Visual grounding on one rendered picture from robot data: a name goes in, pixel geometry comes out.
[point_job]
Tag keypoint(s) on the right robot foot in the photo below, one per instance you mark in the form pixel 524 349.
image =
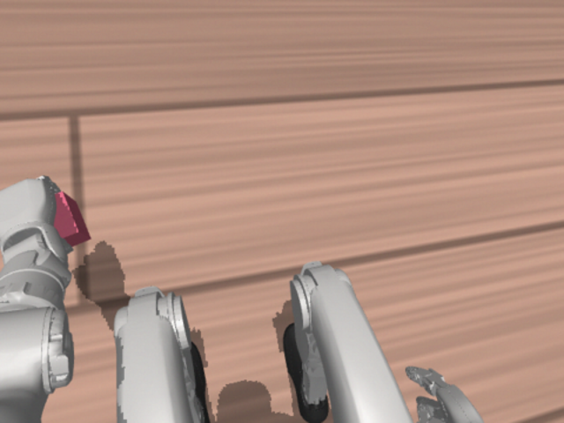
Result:
pixel 309 412

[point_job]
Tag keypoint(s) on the left robot arm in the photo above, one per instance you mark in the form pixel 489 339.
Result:
pixel 36 347

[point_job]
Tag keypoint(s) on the left robot hand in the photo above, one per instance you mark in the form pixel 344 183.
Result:
pixel 31 200

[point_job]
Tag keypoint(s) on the right robot hand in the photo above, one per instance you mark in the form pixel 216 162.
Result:
pixel 452 406

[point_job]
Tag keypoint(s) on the small box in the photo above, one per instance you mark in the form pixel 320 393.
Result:
pixel 68 221

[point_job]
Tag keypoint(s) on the left robot foot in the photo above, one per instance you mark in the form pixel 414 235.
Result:
pixel 200 382

